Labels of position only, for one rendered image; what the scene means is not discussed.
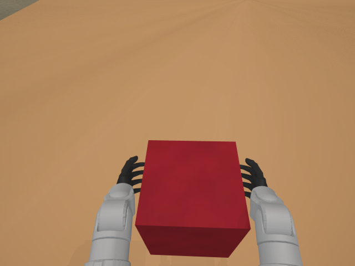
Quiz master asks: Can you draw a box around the robot left forearm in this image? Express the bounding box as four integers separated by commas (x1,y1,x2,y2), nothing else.
84,183,135,266

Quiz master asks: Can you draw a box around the right robot hand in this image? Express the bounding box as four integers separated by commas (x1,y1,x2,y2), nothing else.
240,158,268,198

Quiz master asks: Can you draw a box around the carton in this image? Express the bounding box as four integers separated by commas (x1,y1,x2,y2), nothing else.
135,140,251,258

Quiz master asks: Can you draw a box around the robot right forearm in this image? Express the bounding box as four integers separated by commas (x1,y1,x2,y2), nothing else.
250,186,303,266

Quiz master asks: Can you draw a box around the left robot hand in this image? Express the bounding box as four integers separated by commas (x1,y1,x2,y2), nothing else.
116,156,145,194

